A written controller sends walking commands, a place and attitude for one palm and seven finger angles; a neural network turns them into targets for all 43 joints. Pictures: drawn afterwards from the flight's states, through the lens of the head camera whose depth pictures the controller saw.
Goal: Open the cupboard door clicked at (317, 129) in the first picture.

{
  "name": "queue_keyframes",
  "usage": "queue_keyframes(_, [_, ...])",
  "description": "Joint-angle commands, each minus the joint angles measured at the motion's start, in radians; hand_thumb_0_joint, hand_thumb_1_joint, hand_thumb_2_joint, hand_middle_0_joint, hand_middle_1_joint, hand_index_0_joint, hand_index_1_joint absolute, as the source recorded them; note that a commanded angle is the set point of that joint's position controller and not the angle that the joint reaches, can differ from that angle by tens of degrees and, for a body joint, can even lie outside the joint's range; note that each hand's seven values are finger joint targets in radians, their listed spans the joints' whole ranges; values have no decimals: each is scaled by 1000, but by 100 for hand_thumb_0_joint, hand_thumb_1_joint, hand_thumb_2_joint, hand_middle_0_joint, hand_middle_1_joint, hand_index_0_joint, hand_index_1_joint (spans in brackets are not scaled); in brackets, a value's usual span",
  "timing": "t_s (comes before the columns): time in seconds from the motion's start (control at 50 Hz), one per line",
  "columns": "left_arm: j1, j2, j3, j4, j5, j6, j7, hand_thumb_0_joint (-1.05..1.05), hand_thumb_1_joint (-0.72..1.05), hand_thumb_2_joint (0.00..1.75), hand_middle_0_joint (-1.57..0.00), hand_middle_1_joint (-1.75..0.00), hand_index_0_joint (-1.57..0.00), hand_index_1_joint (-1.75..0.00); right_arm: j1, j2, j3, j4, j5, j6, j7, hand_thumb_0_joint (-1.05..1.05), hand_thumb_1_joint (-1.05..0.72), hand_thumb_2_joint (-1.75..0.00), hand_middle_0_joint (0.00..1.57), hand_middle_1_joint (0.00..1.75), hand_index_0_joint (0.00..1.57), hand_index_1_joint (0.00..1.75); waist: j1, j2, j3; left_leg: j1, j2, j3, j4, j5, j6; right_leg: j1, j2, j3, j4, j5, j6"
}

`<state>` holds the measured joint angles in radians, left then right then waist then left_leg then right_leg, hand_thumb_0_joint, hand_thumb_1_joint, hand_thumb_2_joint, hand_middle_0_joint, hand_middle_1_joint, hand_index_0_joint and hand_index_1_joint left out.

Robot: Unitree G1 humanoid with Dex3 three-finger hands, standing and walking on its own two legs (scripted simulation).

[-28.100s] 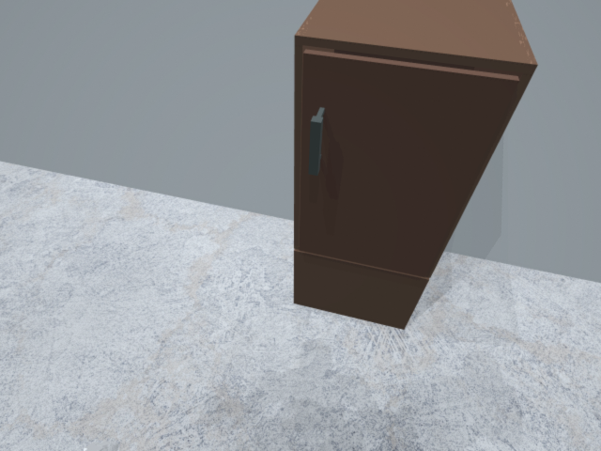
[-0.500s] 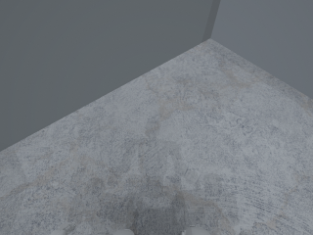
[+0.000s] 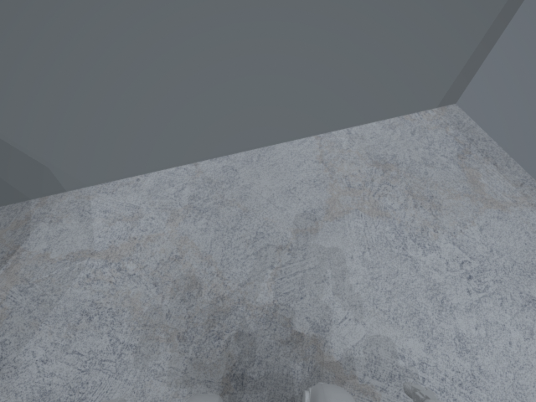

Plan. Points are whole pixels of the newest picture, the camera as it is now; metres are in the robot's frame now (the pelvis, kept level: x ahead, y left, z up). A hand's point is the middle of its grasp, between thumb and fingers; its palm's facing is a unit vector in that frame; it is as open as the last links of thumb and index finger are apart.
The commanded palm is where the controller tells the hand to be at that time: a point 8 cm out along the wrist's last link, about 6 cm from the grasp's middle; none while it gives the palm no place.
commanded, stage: turn to face it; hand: left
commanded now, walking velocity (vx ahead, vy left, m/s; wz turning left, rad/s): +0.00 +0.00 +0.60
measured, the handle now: out of the picture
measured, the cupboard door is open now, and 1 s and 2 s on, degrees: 49 49 49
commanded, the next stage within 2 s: take the last steps up to it in 1.86 s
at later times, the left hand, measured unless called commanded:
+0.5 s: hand out of the picture +0.02 +0.16 -0.16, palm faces +0.32 -0.92 -0.23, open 7.4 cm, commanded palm none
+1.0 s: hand out of the picture -0.01 +0.12 -0.14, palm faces +0.57 -0.77 -0.26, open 7.4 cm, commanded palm none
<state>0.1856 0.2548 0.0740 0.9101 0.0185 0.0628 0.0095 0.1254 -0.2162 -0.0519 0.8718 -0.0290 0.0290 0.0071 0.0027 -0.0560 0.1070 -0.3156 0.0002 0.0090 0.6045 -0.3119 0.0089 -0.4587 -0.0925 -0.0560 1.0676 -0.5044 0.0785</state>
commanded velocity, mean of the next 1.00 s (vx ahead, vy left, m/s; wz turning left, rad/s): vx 0.00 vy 0.00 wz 0.60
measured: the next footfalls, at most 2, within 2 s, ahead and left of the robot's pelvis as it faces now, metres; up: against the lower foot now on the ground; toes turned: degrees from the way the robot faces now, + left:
right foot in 0.20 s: +0.06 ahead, -0.16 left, +0.00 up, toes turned +5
left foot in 0.52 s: +0.02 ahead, +0.08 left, +0.00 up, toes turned +23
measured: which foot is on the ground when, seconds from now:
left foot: down 0.00-0.20, up 0.22-0.50, down 0.52-0.80, up 0.82-1.00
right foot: up 0.00-0.18, down 0.20-0.52, up 0.54-0.78, down 0.80-1.00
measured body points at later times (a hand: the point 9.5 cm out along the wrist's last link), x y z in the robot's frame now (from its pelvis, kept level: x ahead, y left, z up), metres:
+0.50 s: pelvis +0.02 -0.05 +0.00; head +0.06 -0.03 +0.45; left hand +0.00 +0.21 -0.14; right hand +0.20 -0.27 -0.13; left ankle -0.01 +0.07 -0.72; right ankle +0.02 -0.17 -0.73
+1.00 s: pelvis +0.05 -0.09 +0.01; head +0.09 -0.06 +0.46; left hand -0.04 +0.16 -0.12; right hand +0.27 -0.25 -0.13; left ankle -0.04 +0.01 -0.66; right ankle +0.10 -0.19 -0.73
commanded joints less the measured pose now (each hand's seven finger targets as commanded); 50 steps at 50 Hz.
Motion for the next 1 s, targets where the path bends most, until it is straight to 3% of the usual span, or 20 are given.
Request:
queue_keyframes(0.0, [-31,72,17,-110,-6,-31,-5,0,90,90,-20,-30,-20,-30,32,-227,-56,-46,2,-15,-24,0,-90,-90,20,30,20,30,-18,227,-158,139,224,-232,-224,468,144,-30,15,42,-58,58,6])
queue_keyframes(0.08, [-25,68,14,-118,-8,-36,-5,0,90,90,-20,-30,-20,-30,23,-237,-66,-47,-1,-5,-18,0,-90,-90,20,30,20,30,-15,242,-145,75,202,-277,-217,367,132,98,67,12,-282,69,-6])
queue_keyframes(0.14, [91,107,28,-96,-7,-56,3,0,90,90,-20,-30,-20,-30,-28,-208,-68,-69,12,3,-14,0,-90,-90,20,30,20,30,49,144,-168,-92,120,-255,-84,215,58,371,42,38,-641,257,-23])
queue_keyframes(0.16, [124,202,48,-91,10,-66,14,0,90,90,-20,-30,-20,-30,-19,-141,-59,-90,23,4,-7,0,-90,-90,20,30,20,30,60,-125,-172,-274,-13,-113,127,-57,-21,483,-206,309,-779,265,-102])
queue_keyframes(0.18, [109,259,49,-105,13,-63,17,0,90,90,-20,-30,-20,-30,-37,-129,-58,-110,20,5,1,0,-90,-90,20,30,20,30,71,-244,-151,-273,-54,-34,394,-323,-50,367,-414,438,-833,321,-218])
queue_keyframes(0.22, [37,173,31,-113,5,-67,28,0,90,90,-20,-30,-20,-30,-41,-136,-59,-80,13,17,2,0,-90,-90,20,30,20,30,23,-226,-106,-294,20,-72,629,-246,-48,294,-326,327,-761,475,-246])
queue_keyframes(0.28, [1,132,17,-119,9,-68,25,0,90,90,-20,-30,-20,-30,-31,-92,-42,-55,19,24,20,0,-90,-90,20,30,20,30,0,-164,-115,-215,28,6,483,-186,-72,318,-232,83,-692,706,-198])
queue_keyframes(0.38, [79,175,33,-80,12,-72,22,0,90,90,-20,-30,-20,-30,-74,-64,-25,-64,24,12,27,0,-90,-90,20,30,20,30,42,-153,-150,-121,2,86,158,-160,-66,426,-255,34,-620,838,-188])
queue_keyframes(0.44, [65,184,40,-77,1,-67,15,0,90,90,-20,-30,-20,-30,-16,-90,-27,-53,20,6,21,0,-90,-90,20,30,20,30,3,-133,-157,34,-11,102,-55,4,-48,350,-242,-21,-528,768,-134])
queue_keyframes(0.46, [47,173,40,-85,-6,-64,11,0,90,90,-20,-30,-20,-30,42,-127,-37,-42,16,0,20,0,-90,-90,20,30,20,30,-37,-53,-182,168,17,66,-165,131,-28,257,-229,-56,-425,683,-92])
queue_keyframes(0.48, [49,118,31,-112,-10,-56,6,0,90,90,-20,-30,-20,-30,98,-226,-62,-40,7,-7,16,0,-90,-90,20,30,20,30,-62,213,-226,328,242,-232,-212,371,67,30,-115,-114,-214,298,-20])
queue_keyframes(0.5, [-17,72,9,-158,-9,-49,5,0,90,90,-20,-30,-20,-30,172,-312,-81,-27,3,-1,5,0,-90,-90,20,30,20,30,-107,373,-209,339,438,-464,-247,666,228,-142,-25,-61,-25,-182,15])
queue_keyframes(0.52, [-65,103,15,-178,-1,-39,8,0,90,90,-20,-30,-20,-30,194,-315,-81,-18,0,0,-3,0,-90,-90,20,30,20,30,-113,217,-194,255,437,-456,-243,460,259,-139,-25,26,67,-147,2])
queue_keyframes(0.58, [-43,87,22,-123,0,-32,-1,0,90,90,-20,-30,-20,-30,35,-233,-59,-51,0,-10,-22,0,-90,-90,20,30,20,30,-33,296,-137,119,264,-296,-259,325,160,-108,-20,68,61,36,0])
queue_keyframes(0.74, [85,80,21,-89,-8,-49,-3,0,90,90,-20,-30,-20,-30,-35,-229,-68,-64,8,4,-15,0,-90,-90,20,30,20,30,31,201,-163,-48,157,-273,-147,237,92,288,79,-5,-519,212,-16])
queue_keyframes(0.76, [129,131,34,-86,0,-60,5,0,90,90,-20,-30,-20,-30,-44,-184,-64,-78,17,6,-11,0,-90,-90,20,30,20,30,54,73,-171,-154,80,-221,-30,102,39,403,-26,106,-701,211,-42])
queue_keyframes(0.78, [140,232,53,-90,16,-67,15,0,90,90,-20,-30,-20,-30,-41,-115,-54,-102,22,6,-2,0,-90,-90,20,30,20,30,65,-230,-148,-311,-70,-45,207,-189,-46,446,-300,403,-823,221,-149])
queue_keyframes(0.8, [120,249,43,-102,10,-63,14,0,90,90,-20,-30,-20,-30,-53,-136,-56,-112,13,8,7,0,-90,-90,20,30,20,30,65,-228,-137,-269,-39,-53,450,-310,-40,312,-404,423,-841,244,-233])
queue_keyframes(0.88, [-8,123,14,-127,7,-67,23,0,90,90,-20,-30,-20,-30,-28,-105,-51,-55,15,29,21,0,-90,-90,20,30,20,30,-14,-169,-84,-249,29,-21,579,-151,-65,251,-241,123,-750,507,-193])
queue_keyframes(0.98, [97,168,28,-78,11,-74,20,0,90,90,-20,-30,-20,-30,-91,-58,-26,-64,22,15,28,0,-90,-90,20,30,20,30,47,-133,-140,-157,4,82,215,-166,-71,424,-258,30,-648,803,-190])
